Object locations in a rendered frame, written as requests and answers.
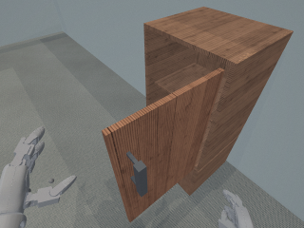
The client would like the robot left forearm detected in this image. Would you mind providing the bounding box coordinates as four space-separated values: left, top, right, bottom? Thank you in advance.
0 212 27 228

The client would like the left robot hand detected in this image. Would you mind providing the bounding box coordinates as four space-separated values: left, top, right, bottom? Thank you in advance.
0 126 77 215

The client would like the right robot hand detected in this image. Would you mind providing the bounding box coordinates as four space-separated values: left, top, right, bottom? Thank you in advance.
218 189 255 228

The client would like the handle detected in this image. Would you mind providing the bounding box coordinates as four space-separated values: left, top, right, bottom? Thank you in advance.
126 151 148 197

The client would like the cupboard door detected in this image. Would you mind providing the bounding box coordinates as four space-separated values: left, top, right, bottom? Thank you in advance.
102 68 225 222

